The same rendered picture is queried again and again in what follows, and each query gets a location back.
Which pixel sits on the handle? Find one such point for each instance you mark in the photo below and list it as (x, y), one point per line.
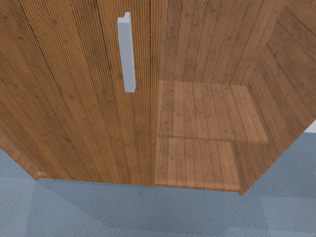
(126, 52)

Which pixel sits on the wardrobe door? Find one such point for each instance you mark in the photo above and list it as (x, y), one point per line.
(62, 92)
(19, 148)

